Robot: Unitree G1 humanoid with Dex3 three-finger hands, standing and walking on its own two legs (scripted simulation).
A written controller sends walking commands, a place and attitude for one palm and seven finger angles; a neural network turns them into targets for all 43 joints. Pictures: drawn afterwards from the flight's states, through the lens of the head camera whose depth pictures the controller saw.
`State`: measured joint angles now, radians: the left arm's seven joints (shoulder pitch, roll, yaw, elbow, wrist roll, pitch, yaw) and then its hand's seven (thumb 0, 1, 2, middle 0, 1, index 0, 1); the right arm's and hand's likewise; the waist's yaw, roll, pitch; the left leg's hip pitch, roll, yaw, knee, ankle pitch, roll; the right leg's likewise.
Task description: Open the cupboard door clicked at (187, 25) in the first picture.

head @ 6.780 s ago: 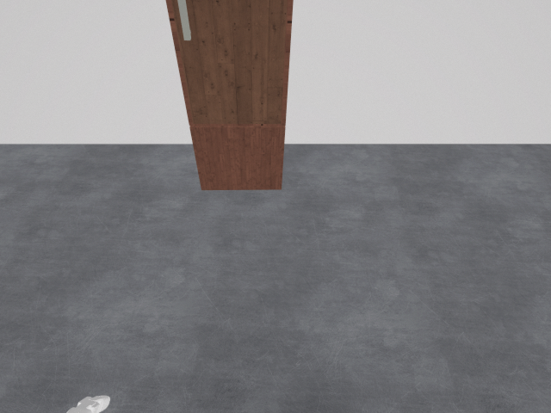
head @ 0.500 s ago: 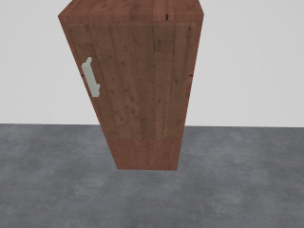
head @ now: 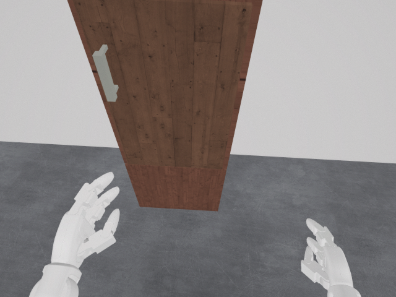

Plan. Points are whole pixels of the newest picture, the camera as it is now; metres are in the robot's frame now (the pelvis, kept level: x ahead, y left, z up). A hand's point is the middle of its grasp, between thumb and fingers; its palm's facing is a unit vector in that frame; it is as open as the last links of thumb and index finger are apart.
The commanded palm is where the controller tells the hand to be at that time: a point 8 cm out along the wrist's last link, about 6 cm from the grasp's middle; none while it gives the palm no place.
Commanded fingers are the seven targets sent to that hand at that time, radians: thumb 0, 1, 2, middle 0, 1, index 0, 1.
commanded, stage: raise the hand with hooked fingers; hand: left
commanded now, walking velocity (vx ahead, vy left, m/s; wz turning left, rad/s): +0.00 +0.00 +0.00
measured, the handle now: (108, 73) +0.60 +0.26 +0.12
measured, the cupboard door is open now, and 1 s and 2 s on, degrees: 0 0 0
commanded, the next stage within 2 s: move the hooked fingers beside the handle in 1.76 s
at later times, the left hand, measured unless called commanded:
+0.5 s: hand (72, 225) +0.23 +0.24 +0.05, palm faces -0.01 -1.00 -0.03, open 11.1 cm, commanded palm +0.20 +0.29 +0.06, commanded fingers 0.00 -0.10 0.47 -0.27 -0.94 -0.27 -0.94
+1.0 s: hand (29, 191) +0.27 +0.30 +0.11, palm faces +0.05 -1.00 -0.06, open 13.7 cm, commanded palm +0.24 +0.34 +0.12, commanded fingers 0.00 -0.50 0.30 -0.30 -1.20 -0.30 -1.20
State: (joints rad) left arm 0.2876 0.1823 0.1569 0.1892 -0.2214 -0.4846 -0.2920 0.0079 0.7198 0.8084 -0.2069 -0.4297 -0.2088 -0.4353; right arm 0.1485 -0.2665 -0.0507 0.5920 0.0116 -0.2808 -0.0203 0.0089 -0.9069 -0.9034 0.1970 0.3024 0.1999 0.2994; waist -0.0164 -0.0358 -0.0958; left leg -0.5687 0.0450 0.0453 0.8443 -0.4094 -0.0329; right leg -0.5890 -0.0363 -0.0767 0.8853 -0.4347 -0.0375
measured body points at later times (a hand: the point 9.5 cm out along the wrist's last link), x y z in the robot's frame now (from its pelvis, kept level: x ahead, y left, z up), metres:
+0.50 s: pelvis -0.01 +0.02 -0.01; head +0.03 +0.02 +0.44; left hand +0.23 +0.29 +0.06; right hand +0.13 -0.21 -0.10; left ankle +0.01 +0.14 -0.70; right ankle +0.01 -0.09 -0.70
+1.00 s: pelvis +0.00 +0.04 +0.02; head +0.01 +0.04 +0.47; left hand +0.26 +0.35 +0.12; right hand +0.19 -0.19 -0.04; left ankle +0.01 +0.14 -0.70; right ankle +0.01 -0.09 -0.70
